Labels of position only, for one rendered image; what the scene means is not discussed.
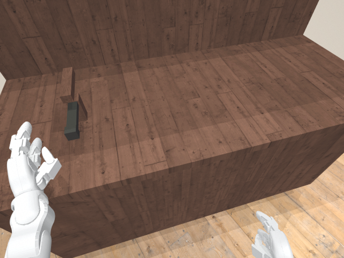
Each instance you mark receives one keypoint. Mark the left robot forearm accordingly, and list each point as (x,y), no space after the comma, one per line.
(31,223)

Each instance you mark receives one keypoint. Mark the robot right hand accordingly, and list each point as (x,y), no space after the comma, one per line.
(277,245)

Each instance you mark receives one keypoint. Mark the counter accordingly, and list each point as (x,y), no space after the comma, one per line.
(187,108)

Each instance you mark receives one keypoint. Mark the tap lever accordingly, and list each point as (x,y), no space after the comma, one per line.
(71,130)

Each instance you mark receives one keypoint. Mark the robot left hand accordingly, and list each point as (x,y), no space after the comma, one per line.
(23,166)

